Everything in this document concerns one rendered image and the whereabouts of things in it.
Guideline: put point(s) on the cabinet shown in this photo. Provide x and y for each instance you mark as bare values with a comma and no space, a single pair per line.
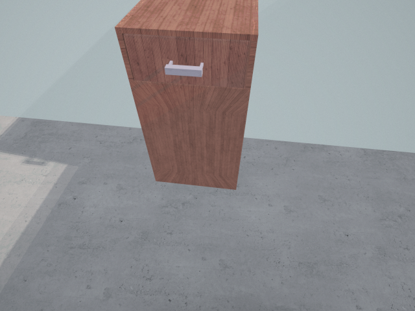
193,133

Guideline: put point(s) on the drawer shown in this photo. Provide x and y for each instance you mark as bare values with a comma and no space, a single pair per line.
225,61

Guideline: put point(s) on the handle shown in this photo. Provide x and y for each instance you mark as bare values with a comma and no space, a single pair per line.
184,70

